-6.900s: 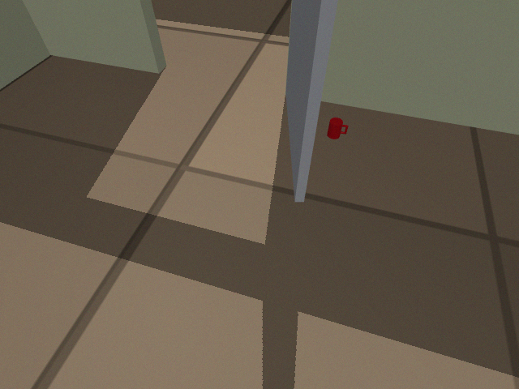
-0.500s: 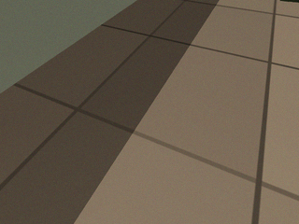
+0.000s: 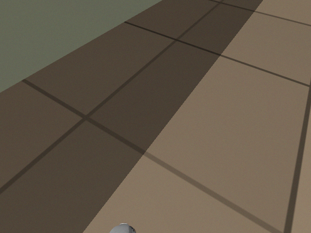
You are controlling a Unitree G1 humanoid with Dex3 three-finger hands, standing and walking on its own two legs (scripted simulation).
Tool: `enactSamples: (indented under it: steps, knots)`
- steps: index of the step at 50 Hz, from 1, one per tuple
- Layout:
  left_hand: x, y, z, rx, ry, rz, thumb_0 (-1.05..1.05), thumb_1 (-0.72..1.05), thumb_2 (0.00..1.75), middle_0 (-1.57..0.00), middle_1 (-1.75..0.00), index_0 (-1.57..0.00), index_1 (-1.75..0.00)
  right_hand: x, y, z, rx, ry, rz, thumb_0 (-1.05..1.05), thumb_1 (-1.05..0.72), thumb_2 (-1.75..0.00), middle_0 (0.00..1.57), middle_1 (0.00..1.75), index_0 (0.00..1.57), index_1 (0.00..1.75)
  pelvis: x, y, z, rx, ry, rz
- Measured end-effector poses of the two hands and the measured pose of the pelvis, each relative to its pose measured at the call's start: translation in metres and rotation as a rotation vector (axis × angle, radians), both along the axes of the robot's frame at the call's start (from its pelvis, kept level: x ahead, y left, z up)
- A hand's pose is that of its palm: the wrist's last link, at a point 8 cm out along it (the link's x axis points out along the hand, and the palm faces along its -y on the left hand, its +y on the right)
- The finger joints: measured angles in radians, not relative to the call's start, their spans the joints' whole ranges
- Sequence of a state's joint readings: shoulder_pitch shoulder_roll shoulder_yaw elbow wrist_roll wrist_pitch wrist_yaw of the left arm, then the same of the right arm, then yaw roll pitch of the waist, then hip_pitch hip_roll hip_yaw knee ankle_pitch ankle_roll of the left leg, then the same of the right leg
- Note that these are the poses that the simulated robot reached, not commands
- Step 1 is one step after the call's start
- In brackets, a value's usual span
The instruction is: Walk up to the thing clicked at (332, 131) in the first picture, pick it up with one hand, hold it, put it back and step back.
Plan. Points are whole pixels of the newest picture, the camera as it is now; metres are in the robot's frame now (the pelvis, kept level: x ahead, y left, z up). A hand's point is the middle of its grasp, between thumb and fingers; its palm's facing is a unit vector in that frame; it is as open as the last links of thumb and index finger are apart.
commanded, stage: walk up
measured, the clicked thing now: out of the picture +0.64 +1.43 -0.71
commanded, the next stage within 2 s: none
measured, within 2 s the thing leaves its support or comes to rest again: neither
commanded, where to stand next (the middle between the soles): +0.86 -0.02 m, yaw -3 degrees
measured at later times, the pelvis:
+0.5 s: pelvis +0.24 -0.03 -0.01, yaw -3 degrees
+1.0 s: pelvis +0.45 +0.00 +0.00, yaw -3 degrees
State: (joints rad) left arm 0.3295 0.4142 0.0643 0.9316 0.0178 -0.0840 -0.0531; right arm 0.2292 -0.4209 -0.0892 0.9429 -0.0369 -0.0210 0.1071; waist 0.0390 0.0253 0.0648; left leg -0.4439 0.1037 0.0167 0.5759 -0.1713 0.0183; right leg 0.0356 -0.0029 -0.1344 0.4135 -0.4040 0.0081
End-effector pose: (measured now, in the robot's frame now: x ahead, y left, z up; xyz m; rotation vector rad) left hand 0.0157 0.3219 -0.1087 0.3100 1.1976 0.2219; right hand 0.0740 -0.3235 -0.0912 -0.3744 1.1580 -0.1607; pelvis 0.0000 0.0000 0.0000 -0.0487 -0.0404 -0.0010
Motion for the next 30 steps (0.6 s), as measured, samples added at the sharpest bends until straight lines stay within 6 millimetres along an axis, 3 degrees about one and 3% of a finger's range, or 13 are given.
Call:
enactSamples:
  steps: [3,5,11,17,22,25,30]
  knots:
    - [0.034,0.01,-0.015,-0.005,0.036,-0.008,0.01,0.9,0.9,-0.2,-0.3,-0.21,-0.3,0.046,0.013,0.0,-0.021,-0.069,0.011,0.01,-0.91,-0.9,0.21,0.3,0.2,0.3,0.031,0.012,-0.009,0.033,-0.004,-0.011]
    - [0.06,0.012,-0.015,-0.01,0.047,-0.028,0.01,0.91,0.9,-0.2,-0.3,-0.21,-0.3,0.067,0.021,0.005,-0.013,-0.12,-0.009,0.01,-0.91,-0.9,0.21,0.3,0.2,0.3,0.049,0.016,-0.006,0.033,-0.004,-0.012]
    - [0.15,0.009,0.005,-0.017,-0.02,-0.106,0.01,0.91,0.9,-0.2,-0.3,-0.21,-0.3,0.099,0.027,0.017,0.0,-0.129,-0.05,0.0,-0.9,-0.9,0.21,0.3,0.2,0.3,0.103,0.016,0.009,0.054,-0.005,-0.043]
    - [0.233,-0.001,0.023,0.007,-0.051,-0.167,0.01,0.91,0.9,-0.2,-0.3,-0.21,-0.3,0.121,0.008,0.006,0.018,-0.072,-0.089,0.01,-0.9,-0.9,0.21,0.3,0.2,0.3,0.16,0.004,0.01,0.068,-0.001,-0.061]
    - [0.298,-0.014,0.026,0.071,-0.097,-0.169,0.0,0.91,0.9,-0.2,-0.3,-0.21,-0.3,0.156,-0.022,-0.025,0.031,-0.014,-0.116,0.01,-0.9,-0.9,0.21,0.3,0.2,0.3,0.219,-0.021,-0.008,0.068,0.003,-0.058]
    - [0.322,-0.025,0.028,0.089,-0.137,-0.141,0.0,0.91,0.9,-0.2,-0.3,-0.21,-0.3,0.189,-0.03,-0.036,0.032,0.027,-0.104,0.01,-0.91,-0.9,0.21,0.3,0.2,0.3,0.244,-0.03,-0.011,0.049,-0.002,-0.052]
    - [0.336,-0.036,0.037,0.074,-0.101,-0.099,0.0,0.91,0.9,-0.2,-0.3,-0.21,-0.3,0.258,-0.027,-0.026,0.056,-0.006,-0.061,0.01,-0.91,-0.9,0.21,0.3,0.2,0.3,0.285,-0.031,0.003,0.039,0.001,-0.042]
